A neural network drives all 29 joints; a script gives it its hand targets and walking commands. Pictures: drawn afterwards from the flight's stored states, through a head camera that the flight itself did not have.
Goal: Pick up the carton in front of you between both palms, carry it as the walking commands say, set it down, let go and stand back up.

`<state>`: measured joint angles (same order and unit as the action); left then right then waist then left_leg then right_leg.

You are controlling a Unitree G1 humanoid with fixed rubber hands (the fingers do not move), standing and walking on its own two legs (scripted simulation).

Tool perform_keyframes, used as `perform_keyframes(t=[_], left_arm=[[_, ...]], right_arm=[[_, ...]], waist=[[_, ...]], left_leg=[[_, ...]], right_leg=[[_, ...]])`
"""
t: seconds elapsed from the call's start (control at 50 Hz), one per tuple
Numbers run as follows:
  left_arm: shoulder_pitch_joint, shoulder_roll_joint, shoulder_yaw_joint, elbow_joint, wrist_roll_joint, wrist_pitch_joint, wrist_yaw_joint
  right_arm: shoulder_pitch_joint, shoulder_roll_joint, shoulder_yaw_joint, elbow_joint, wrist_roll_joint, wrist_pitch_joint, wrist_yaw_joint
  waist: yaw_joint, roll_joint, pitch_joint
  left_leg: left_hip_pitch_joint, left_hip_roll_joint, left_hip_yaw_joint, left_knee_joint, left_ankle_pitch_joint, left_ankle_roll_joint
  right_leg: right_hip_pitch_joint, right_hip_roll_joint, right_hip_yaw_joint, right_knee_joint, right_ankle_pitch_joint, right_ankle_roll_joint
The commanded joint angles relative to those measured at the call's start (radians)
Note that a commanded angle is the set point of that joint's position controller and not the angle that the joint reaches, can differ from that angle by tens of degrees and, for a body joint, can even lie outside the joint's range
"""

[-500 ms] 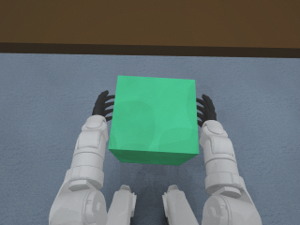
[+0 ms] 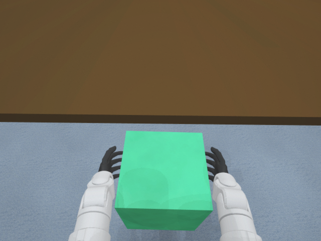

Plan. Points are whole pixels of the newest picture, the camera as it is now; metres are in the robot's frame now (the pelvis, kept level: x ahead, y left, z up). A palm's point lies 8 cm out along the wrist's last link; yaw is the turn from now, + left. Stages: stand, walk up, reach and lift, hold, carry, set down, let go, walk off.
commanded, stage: reach and lift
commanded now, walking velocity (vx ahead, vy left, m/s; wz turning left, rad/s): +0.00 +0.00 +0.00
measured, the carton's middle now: (162, 183) +0.32 +0.00 -0.08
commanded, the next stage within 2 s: hold in 1.16 s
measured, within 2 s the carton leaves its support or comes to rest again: neither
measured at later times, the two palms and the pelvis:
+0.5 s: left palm (100, 173) +0.29 +0.15 +0.04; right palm (226, 174) +0.29 -0.15 +0.05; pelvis -0.01 +0.00 +0.02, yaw +0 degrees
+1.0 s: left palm (100, 169) +0.30 +0.15 +0.05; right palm (227, 169) +0.30 -0.15 +0.06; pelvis +0.01 +0.00 +0.02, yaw +0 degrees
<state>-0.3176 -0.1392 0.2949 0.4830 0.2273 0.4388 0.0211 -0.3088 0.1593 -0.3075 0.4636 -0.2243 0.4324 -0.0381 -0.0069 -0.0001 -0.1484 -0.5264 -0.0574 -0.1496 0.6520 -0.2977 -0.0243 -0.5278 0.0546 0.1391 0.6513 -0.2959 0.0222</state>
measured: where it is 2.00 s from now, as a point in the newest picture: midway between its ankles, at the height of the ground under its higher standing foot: outside the picture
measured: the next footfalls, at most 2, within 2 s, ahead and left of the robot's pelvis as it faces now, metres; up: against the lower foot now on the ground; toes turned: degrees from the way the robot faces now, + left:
none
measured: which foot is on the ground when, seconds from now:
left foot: down 0.00-1.00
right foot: down 0.00-1.00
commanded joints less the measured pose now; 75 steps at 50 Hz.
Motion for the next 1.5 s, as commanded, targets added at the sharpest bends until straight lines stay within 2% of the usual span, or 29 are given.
perform_keyframes(t=[0.0, 0.08, 0.18, 0.26, 0.38, 0.5, 0.76, 0.94, 1.14, 1.24, 1.36, 1.48], left_arm=[[-0.449, -1.01, -0.628, -0.044, -0.189, 0.035, -0.254], [-0.409, -0.991, -0.633, -0.097, -0.192, 0.094, -0.259], [-0.423, -0.963, -0.553, -0.065, -0.16, 0.143, -0.268], [-0.514, -0.969, -0.516, -0.039, -0.146, 0.144, -0.281], [-0.609, -1.023, -0.575, -0.088, -0.179, 0.136, -0.288], [-0.562, -0.996, -0.547, -0.063, -0.164, 0.152, -0.281], [-0.453, -0.971, -0.586, -0.168, -0.188, 0.181, -0.269], [-0.404, -0.954, -0.608, -0.23, -0.202, 0.203, -0.267], [-0.421, -0.951, -0.622, -0.26, -0.212, 0.225, -0.268], [-0.422, -0.957, -0.678, -0.341, -0.246, 0.261, -0.262], [-0.436, -0.908, -0.59, -0.256, -0.199, 0.298, -0.262], [-0.525, -0.956, -0.61, -0.263, -0.215, 0.285, -0.273]], right_arm=[[-0.433, 0.999, 0.642, -0.014, 0.185, 0.049, 0.258], [-0.392, 0.983, 0.64, -0.057, 0.188, 0.11, 0.266], [-0.398, 0.95, 0.554, -0.017, 0.151, 0.16, 0.28], [-0.49, 0.961, 0.517, 0.012, 0.138, 0.159, 0.296], [-0.58, 1.004, 0.574, -0.04, 0.17, 0.147, 0.305], [-0.544, 0.973, 0.55, -0.02, 0.15, 0.162, 0.302], [-0.438, 0.953, 0.593, -0.129, 0.177, 0.191, 0.29], [-0.382, 0.945, 0.612, -0.185, 0.19, 0.215, 0.283], [-0.401, 0.941, 0.625, -0.211, 0.2, 0.237, 0.285], [-0.406, 0.939, 0.684, -0.295, 0.235, 0.273, 0.279], [-0.415, 0.888, 0.587, -0.204, 0.184, 0.307, 0.282], [-0.505, 0.929, 0.611, -0.218, 0.201, 0.292, 0.295]], waist=[[0.0, 0.0, -0.313], [-0.002, -0.003, -0.208], [0.003, -0.002, -0.035], [0.008, 0.004, -0.013], [0.004, 0.009, -0.145], [0.002, 0.0, -0.109], [0.005, 0.001, -0.133], [0.005, -0.001, -0.117], [0.008, 0.001, -0.099], [0.007, 0.001, -0.138], [0.005, 0.003, 0.024], [0.007, 0.004, -0.055]], left_leg=[[0.307, -0.05, 0.068, -0.157, 0.348, 0.005], [0.366, -0.044, 0.067, -0.229, 0.319, 0.007], [0.351, -0.037, 0.078, -0.282, 0.157, 0.017], [0.339, -0.031, 0.09, -0.281, 0.06, 0.019], [0.381, -0.032, 0.087, -0.259, 0.106, 0.01], [0.399, -0.036, 0.088, -0.279, 0.12, 0.01], [0.469, -0.044, 0.082, -0.302, 0.297, 0.003], [0.493, -0.048, 0.079, -0.315, 0.348, 0.002], [0.497, -0.048, 0.081, -0.323, 0.314, 0.003], [0.533, -0.047, 0.075, -0.332, 0.358, -0.001], [0.474, -0.039, 0.087, -0.364, 0.169, 0.006], [0.49, -0.038, 0.089, -0.344, 0.18, 0.006]], right_leg=[[0.335, 0.047, -0.06, -0.159, 0.362, -0.003], [0.393, 0.044, -0.062, -0.23, 0.334, -0.004], [0.373, 0.037, -0.07, -0.285, 0.171, -0.012], [0.354, 0.031, -0.077, -0.283, 0.067, -0.018], [0.399, 0.036, -0.081, -0.26, 0.109, -0.02], [0.405, 0.038, -0.084, -0.279, 0.12, -0.016], [0.478, 0.046, -0.079, -0.3, 0.3, -0.004], [0.509, 0.048, -0.071, -0.314, 0.359, 0.0], [0.512, 0.047, -0.071, -0.322, 0.324, 0.0], [0.547, 0.048, -0.069, -0.33, 0.364, 0.002], [0.484, 0.041, -0.08, -0.364, 0.171, -0.008], [0.497, 0.041, -0.082, -0.343, 0.177, -0.009]])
